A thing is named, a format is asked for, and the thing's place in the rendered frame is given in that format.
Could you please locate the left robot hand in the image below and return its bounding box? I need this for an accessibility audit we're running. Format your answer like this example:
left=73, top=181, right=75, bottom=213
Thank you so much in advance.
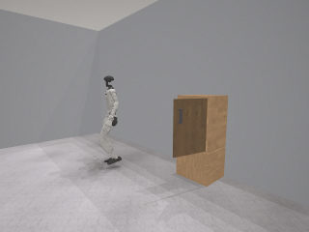
left=102, top=119, right=112, bottom=133

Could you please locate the right robot thigh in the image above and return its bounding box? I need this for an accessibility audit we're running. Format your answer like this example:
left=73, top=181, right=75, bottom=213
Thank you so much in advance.
left=103, top=117, right=111, bottom=144

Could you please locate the humanoid robot torso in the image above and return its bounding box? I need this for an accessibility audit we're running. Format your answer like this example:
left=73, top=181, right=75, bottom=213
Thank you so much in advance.
left=105, top=88, right=118, bottom=121

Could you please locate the robot left upper arm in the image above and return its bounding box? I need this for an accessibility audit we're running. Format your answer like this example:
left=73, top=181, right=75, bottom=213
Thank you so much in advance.
left=109, top=89, right=119, bottom=106

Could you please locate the left robot forearm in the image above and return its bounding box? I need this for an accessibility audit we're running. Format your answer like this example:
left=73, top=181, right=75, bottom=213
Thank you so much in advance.
left=108, top=102, right=119, bottom=121

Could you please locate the cupboard door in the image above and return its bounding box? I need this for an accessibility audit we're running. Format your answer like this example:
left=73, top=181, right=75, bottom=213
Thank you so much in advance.
left=173, top=98, right=208, bottom=158

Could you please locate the handle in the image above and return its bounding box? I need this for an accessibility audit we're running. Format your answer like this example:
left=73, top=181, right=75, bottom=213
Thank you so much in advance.
left=177, top=109, right=183, bottom=125

